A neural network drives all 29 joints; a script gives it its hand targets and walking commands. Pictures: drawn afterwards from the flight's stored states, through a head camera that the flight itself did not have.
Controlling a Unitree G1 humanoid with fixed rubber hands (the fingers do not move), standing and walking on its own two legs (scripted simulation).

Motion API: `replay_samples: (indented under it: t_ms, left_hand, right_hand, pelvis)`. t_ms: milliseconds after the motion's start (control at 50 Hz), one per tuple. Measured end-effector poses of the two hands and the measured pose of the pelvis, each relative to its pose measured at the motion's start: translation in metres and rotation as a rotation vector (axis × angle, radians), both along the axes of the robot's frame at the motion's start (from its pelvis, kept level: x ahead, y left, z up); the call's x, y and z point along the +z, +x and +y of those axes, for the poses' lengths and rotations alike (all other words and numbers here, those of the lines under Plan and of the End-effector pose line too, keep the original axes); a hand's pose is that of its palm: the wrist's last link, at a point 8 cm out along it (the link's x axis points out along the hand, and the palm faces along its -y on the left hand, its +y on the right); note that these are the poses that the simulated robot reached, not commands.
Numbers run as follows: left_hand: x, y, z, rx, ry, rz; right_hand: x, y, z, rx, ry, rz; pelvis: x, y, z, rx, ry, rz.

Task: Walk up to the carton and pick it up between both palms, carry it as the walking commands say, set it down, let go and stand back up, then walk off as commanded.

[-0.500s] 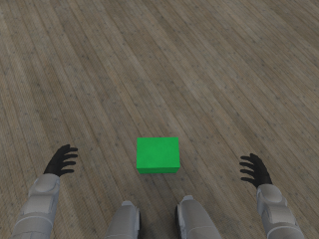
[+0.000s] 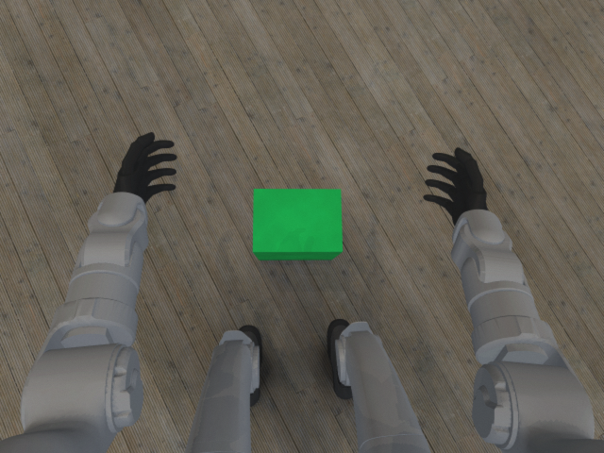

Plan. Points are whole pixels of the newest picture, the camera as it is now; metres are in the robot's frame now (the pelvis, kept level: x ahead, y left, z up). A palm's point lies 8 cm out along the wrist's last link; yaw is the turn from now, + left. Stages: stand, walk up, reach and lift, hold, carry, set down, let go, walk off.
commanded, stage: reach and lift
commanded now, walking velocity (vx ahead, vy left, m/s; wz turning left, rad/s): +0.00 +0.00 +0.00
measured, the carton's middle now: (296, 227) +0.46 -0.02 -0.57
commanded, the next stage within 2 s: none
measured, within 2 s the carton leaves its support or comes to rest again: neither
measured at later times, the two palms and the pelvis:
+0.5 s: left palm (163, 178) +0.48 +0.19 -0.16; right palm (432, 183) +0.45 -0.22 -0.16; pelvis +0.01 +0.00 -0.04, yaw +0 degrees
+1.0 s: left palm (195, 203) +0.48 +0.18 -0.32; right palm (398, 207) +0.45 -0.22 -0.32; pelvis -0.02 +0.00 -0.18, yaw -1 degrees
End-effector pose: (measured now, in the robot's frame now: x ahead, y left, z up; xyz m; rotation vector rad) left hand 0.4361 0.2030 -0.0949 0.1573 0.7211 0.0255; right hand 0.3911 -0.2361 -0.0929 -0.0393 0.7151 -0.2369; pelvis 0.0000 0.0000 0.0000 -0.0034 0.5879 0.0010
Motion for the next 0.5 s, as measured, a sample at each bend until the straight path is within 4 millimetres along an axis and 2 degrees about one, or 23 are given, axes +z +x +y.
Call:
replay_samples:
  t_ms: [160, 240, 400, 500]
  left_hand:
    - [-0.013, 0.034, -0.013, 0.018, -0.036, -0.059]
    - [-0.019, 0.045, -0.019, 0.024, -0.047, -0.081]
    - [-0.043, 0.041, -0.02, 0.044, -0.057, -0.069]
    - [-0.065, 0.04, -0.018, 0.053, -0.06, -0.062]
  right_hand:
    - [-0.013, 0.04, 0.011, 0.021, 0.015, -0.055]
    - [-0.018, 0.055, 0.013, 0.03, 0.015, -0.074]
    - [-0.043, 0.056, 0.012, 0.036, 0.016, -0.055]
    - [-0.066, 0.057, 0.014, 0.04, 0.022, -0.044]
  pelvis:
    - [-0.009, 0.006, 0.003, -0.007, 0.002, 0.103]
    - [-0.012, 0.01, 0.003, -0.005, 0.001, 0.151]
    - [-0.02, 0.016, -0.001, -0.006, 0.0, 0.225]
    - [-0.038, 0.012, -0.004, -0.006, 0.002, 0.254]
